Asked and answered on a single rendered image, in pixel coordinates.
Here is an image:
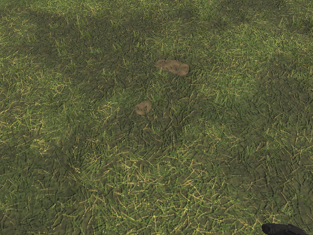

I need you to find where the robot right hand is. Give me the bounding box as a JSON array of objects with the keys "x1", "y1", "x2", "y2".
[{"x1": 262, "y1": 223, "x2": 309, "y2": 235}]

